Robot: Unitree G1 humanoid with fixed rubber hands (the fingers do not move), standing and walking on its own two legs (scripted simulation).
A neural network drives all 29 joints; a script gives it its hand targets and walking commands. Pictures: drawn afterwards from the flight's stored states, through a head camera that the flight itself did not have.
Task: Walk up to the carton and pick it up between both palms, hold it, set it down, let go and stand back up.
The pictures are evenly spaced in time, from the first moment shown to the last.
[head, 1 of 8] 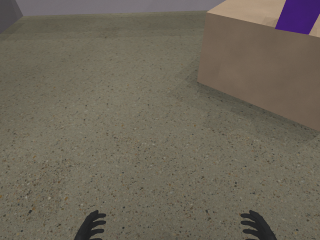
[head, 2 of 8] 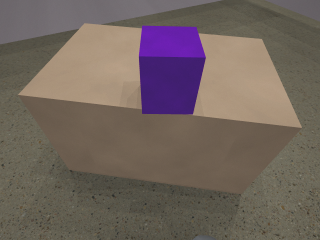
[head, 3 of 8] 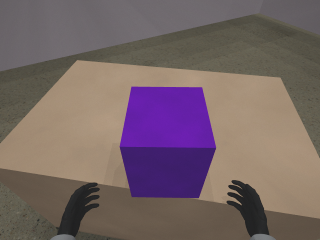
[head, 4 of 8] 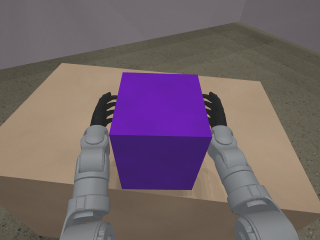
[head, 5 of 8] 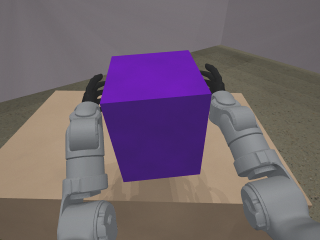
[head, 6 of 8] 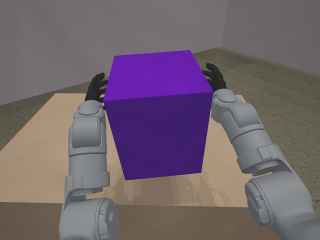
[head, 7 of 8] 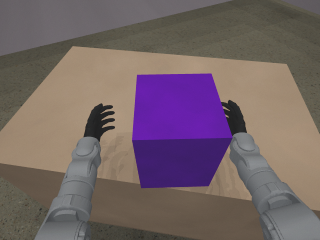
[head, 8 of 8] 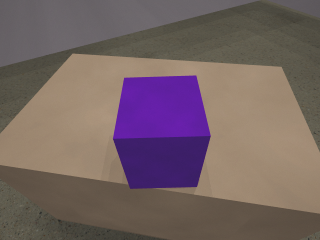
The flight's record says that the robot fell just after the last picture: no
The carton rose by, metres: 0.19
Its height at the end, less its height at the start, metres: +0.00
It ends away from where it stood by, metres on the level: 0.02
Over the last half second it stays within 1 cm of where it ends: yes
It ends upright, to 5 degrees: yes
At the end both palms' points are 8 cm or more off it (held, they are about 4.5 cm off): yes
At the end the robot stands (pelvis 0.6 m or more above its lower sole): yes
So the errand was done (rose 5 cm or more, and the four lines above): yes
